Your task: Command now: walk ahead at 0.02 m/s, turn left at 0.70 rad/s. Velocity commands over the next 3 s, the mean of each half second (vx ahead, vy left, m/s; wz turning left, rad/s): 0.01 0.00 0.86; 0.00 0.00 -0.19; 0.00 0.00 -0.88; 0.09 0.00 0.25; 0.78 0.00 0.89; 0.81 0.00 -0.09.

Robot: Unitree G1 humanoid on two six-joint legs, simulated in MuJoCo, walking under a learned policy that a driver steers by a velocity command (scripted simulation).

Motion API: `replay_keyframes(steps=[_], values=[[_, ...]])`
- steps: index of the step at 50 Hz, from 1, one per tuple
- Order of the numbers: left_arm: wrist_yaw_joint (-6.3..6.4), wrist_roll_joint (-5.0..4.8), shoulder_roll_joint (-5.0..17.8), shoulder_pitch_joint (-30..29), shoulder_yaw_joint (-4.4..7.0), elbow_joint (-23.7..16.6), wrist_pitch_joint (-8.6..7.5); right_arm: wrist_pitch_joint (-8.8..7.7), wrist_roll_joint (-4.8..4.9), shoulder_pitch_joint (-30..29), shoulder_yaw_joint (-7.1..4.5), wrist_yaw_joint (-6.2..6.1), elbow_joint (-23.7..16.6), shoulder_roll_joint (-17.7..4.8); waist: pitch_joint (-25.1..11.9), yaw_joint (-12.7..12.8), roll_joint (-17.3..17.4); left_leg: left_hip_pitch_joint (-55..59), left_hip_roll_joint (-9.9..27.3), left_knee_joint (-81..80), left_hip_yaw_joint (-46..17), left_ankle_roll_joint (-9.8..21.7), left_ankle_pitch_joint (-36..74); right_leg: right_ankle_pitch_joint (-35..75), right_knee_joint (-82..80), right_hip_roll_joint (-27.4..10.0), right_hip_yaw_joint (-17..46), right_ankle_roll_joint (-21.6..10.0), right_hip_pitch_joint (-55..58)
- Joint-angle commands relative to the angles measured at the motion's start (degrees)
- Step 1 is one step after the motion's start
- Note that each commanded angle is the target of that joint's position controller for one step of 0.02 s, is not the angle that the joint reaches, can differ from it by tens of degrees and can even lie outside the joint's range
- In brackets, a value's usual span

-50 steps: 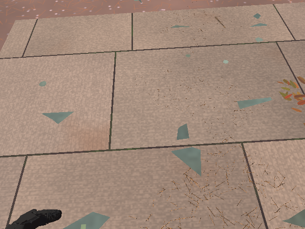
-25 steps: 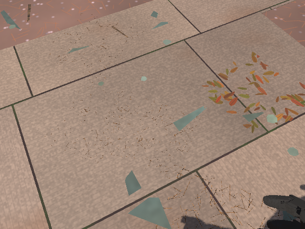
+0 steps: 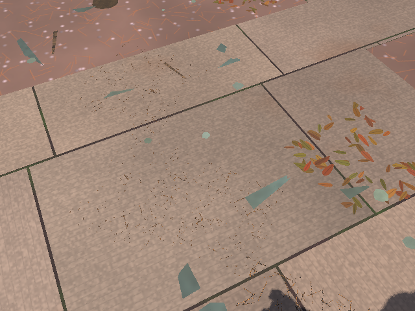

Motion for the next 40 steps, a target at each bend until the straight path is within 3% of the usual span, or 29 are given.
replay_keyframes(steps=[1,3,5,6,7,8,9,10,11,12,13,15,18,25,27,28,29,30,31,32,34,36,37,40], values=[[0.35,-0.29,10.51,-1.26,3.52,-3.19,-0.33,-0.49,0.01,-5.13,0.52,1.58,-7.59,-0.9,-6.54,3.08,-9.58,0.97,1.82,-9.06,2.04,0.21,1.18,24.47,-5.14,-13.69,4.88,-11.01,7.41],[-0.06,-1.02,12.03,0.21,4.31,-2.34,-0.29,-0.4,0.14,-3.93,-0.11,2.3,-8.4,-2.61,-7.6,2.9,-10.11,4.62,0.53,-14.57,4.2,1.8,1.35,26.63,-2.77,-15.75,4.48,-10.55,8.34],[-0.65,-2.46,11.19,-0.16,4.42,-1.62,-0.74,0.07,0.0,-0.15,-1.04,1.97,-7.59,-3.47,-7.79,0.42,-8.43,12.2,-1.73,-24.2,5.77,4.65,8.55,22.97,3.25,-15.33,1.15,-6.84,5.28],[-1.24,-2.31,9.38,3.26,4.22,-0.07,-1.1,0.12,-0.47,2.95,-2.25,0.94,-6.72,-5.98,-8.12,-0.31,-2.54,19.33,-2.28,-30.27,1.86,7.23,17.91,15.63,11.51,-11.93,-2.44,-3.0,0.54],[-1.55,0.34,6.33,2.57,3.3,-2.72,-1.41,-0.2,-0.8,5.86,-4.93,-0.56,-7.45,-16.14,-7.78,0.04,17.94,31.66,12.46,-32.72,-21.45,15.56,47.82,-10.06,31.27,-3.6,-6.54,3.97,-19.2],[-1.22,1.1,5.86,-5.42,2.68,-6.1,-1.88,-1.62,-3.11,6.33,-4.53,0.06,-9.12,-16.83,-12.96,-3.3,18.61,33.21,19.6,-35.87,-36.53,26.78,48.92,-25.75,42.64,4.13,5.05,5.27,-29.29],[-0.92,0.03,8.17,-8.17,3.25,-5.97,-1.98,-2.89,-3.3,6.12,-3.86,0.6,-9.07,-14.25,-13.57,-4.81,9.44,33.94,18.08,-36.86,-32.05,25.78,43.03,-23.29,46.22,2.93,9.97,3.77,-30.36],[-0.48,-0.63,7.47,-8.18,3.18,-5.8,-2.13,-3.57,-2.18,3.94,-3.55,0.08,-8.89,-12.67,-11.42,-2.94,6.48,32.11,14.92,-36.37,-28.41,22.74,37.36,-18.48,44.78,2.35,11.26,2.42,-30.54],[0.1,-0.44,7.76,-6.54,3.38,-4.59,-2.1,-3.33,-0.56,0.34,-3.01,-0.62,-9.35,-10.61,-9.49,-0.93,3.15,29.9,12.3,-36.24,-25.2,19.77,33.39,-13.89,41.37,1.49,11.71,2.22,-30.46],[0.47,-0.14,8.75,-5.27,3.79,-4.13,-2.05,-2.72,0.13,-3.22,-2.4,-1.39,-10.34,-9.17,-8.77,0.78,3.92,26.55,10.58,-36.5,-23.42,18.12,31.08,-10.15,37.82,1.36,12.08,2.3,-27.95],[0.24,-0.13,8.45,-4.41,3.81,-3.64,-2.09,-2.15,-0.13,-4.72,-2.13,-1.95,-11.18,-8.68,-8.9,1.65,5.04,23.92,8.88,-36.84,-22.61,17.47,30.62,-7.52,36.36,2.6,11.48,2.68,-25.01],[-0.27,-0.45,7.13,-2.87,3.43,-2.55,-2.3,-1.48,-0.63,-4.93,-2.31,-2.66,-11.77,-8.81,-9.74,1.92,4.63,22.89,7.26,-36.85,-22.38,16.99,28.41,-4.31,30.25,4.75,11.36,3.46,-22.58],[-0.79,-0.72,6.02,-3.42,2.84,-2.03,-2.46,-1.05,-0.27,-4.86,-2.89,-3.24,-12.18,-9.85,-9.66,1.36,5.19,21.13,5.98,-36.6,-24.96,16.33,21.36,-1.91,20.76,6.75,12.4,4.07,-19.31],[-2.13,-1.28,8.63,-2.39,3.78,-1.6,-3.65,-0.21,-0.08,-6.81,-3.39,-2.48,-13.65,-10.19,-8.43,0.77,9.65,17.53,3.57,-35.18,-34.39,14.84,15.47,-1.71,5.87,8.42,14.06,2.53,-9.62],[-2.62,-0.9,9.25,2.25,4.05,0.29,-4.08,-0.06,-0.05,-8.55,-2.39,-2.46,-13.8,-8.12,-10.81,2.4,9.63,17.76,2.2,-30.42,-31.11,12.76,18.02,6.93,-3.42,5.77,11.9,1.06,-1.66],[-2.64,-0.07,10.35,1.69,4.16,-0.08,-4.03,-0.11,-0.55,-5.42,-1.34,-2.41,-12.95,-5.41,-11.66,0.93,5.59,15.38,-0.51,-26.4,-28.09,10.71,11.38,11.26,-6.59,0.49,16.31,-1.07,3.53],[-2.43,1.13,12.52,-2.46,3.85,-2.15,-3.56,-0.29,-1.57,-1.73,0.09,-2.24,-12.23,-1.59,-10.48,-2.56,-8.03,10.45,-7.81,-16.53,-19.56,7.46,-4.91,15.82,-11.66,-9.43,29.08,-5.84,5.68],[-2.55,3.06,10.71,-2.38,3.1,-1.72,-3.67,-0.87,-1.91,-2.84,-0.58,-2.38,-13.27,-4.14,-7.4,-2.94,-17.12,6.72,-10.01,-7.37,-16.1,3.89,-15.79,14.79,-14.16,-15.24,41.55,-15.31,-0.12],[-2.83,2.19,6.69,-4.96,1.66,-2.77,-4.13,-1.29,-2.31,-1.31,-1.04,-2.52,-11.43,-6.43,-6.21,-3.01,-12.59,7.99,-7.03,-3.02,-18.17,1.94,-12.92,9.91,-14.04,-14.51,41.06,-16.51,-2.13],[-3.02,1.08,4.35,-6.24,0.77,-2.61,-4.14,-1.39,-2.73,-1.89,-1.0,-2.2,-9.89,-6.31,-5.64,-2.96,-9.27,9.42,-4.98,-4.31,-16.42,0.52,-9.42,5.71,-13.12,-10.8,34.91,-13.8,-2.52],[-2.9,-1.24,7.88,-5.15,1.65,-2.16,-3.05,-1.72,-3.35,-4.35,-0.5,-1.96,-9.43,-3.9,-3.84,-1.32,-8.87,8.42,-3.29,-11.44,-11.19,-1.22,-5.48,4.98,-11.2,-5.65,31.49,-10.45,0.0],[-2.28,-1.83,13.47,-0.53,3.77,-1.92,-1.46,-2.47,-2.21,-7.62,-0.2,-1.8,-9.69,-2.63,-3.36,1.35,-9.68,9.56,-6.16,-17.21,-7.22,-1.22,-6.08,10.81,-9.08,-2.69,30.6,-10.09,1.96],[-2.06,-1.89,14.5,1.52,4.35,-1.94,-0.96,-2.74,-1.44,-8.0,-0.31,-1.9,-9.57,-2.6,-4.35,2.17,-10.1,9.18,-7.17,-19.33,-6.95,-0.94,-6.43,11.85,-8.63,-2.81,32.33,-10.58,4.63],[-1.51,-2.71,13.56,2.27,4.84,-2.7,-0.17,-3.38,-0.07,-6.86,-0.73,-2.15,-8.29,-2.74,-6.68,2.09,-12.74,10.59,-7.87,-26.58,-7.98,0.31,-3.3,14.0,-8.17,-3.1,36.47,-10.9,8.83]])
